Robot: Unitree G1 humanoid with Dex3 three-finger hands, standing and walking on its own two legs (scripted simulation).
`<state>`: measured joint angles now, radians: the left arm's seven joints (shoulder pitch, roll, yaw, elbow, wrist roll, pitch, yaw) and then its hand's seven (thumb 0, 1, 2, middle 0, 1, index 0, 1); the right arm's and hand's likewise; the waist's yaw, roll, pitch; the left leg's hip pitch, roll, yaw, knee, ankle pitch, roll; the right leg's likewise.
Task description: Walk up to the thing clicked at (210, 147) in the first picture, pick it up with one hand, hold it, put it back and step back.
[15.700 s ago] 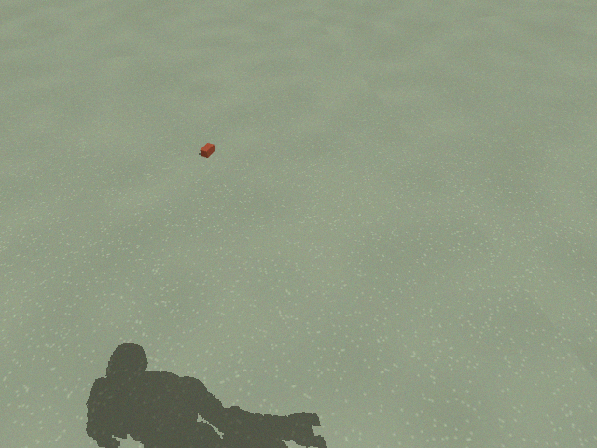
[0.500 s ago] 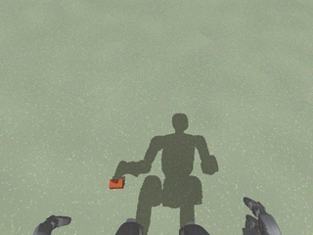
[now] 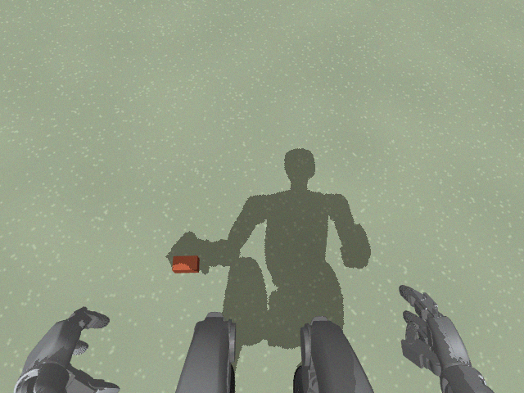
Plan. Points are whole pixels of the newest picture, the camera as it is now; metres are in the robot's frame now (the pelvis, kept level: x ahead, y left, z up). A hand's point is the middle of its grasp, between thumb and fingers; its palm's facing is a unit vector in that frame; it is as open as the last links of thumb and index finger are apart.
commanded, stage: rise first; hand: left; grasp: from above
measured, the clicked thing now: (186, 264) +0.45 +0.24 -0.57
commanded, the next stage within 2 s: approach in 1.68 s
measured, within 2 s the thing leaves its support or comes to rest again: neither
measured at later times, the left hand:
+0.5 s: hand (131, 299) +0.31 +0.30 -0.32, palm faces -0.49 -0.25 -0.84, open 11.8 cm
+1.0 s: hand (145, 280) +0.36 +0.30 -0.40, palm faces -0.46 -0.04 -0.89, open 11.3 cm
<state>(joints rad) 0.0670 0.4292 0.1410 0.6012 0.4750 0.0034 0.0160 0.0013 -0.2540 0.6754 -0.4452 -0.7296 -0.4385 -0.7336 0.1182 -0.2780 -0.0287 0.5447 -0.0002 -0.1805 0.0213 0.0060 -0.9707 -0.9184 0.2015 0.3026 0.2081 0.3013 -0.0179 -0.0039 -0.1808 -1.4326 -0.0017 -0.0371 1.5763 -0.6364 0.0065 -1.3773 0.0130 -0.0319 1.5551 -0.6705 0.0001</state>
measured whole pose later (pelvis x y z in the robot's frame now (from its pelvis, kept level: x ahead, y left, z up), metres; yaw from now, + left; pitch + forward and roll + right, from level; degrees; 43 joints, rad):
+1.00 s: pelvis -0.06 +0.00 -0.24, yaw -6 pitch +33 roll -7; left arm -0.75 0.73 0.14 1.30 1.26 -0.34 0.39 0.00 -0.06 0.63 -0.52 -0.51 -0.50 -0.52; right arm 0.07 -0.26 0.00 0.77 -0.12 -0.03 0.12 0.00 -0.91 -0.90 0.20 0.30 0.21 0.30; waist -0.12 -0.03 -0.08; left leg -2.27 0.01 -0.10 2.35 -0.67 0.01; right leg -2.18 0.04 -0.10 2.29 -0.70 0.01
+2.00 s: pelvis -0.05 +0.00 -0.27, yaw -9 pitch +32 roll -8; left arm -0.87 0.77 0.07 1.43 1.29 -0.31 0.47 0.00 -0.15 0.68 -0.40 -0.71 -0.41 -0.70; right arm 0.08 -0.26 0.06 0.78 -0.17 -0.06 0.14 0.00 -0.91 -0.90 0.20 0.30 0.21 0.30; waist -0.19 -0.06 -0.02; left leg -2.34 0.02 -0.14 2.46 -0.70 0.01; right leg -2.24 0.05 -0.13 2.37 -0.71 0.01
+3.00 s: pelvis -0.05 +0.01 -0.27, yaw -10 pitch +33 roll -10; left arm -1.15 0.83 0.00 1.62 1.26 -0.10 0.47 0.00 -0.26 0.79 -0.32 -0.79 -0.32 -0.79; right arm 0.02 -0.29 0.13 0.70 -0.15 -0.08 0.14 0.00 -0.91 -0.90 0.20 0.30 0.20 0.30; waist -0.28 -0.03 -0.04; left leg -2.36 0.02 -0.14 2.45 -0.67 0.03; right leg -2.26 0.06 -0.13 2.36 -0.69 0.02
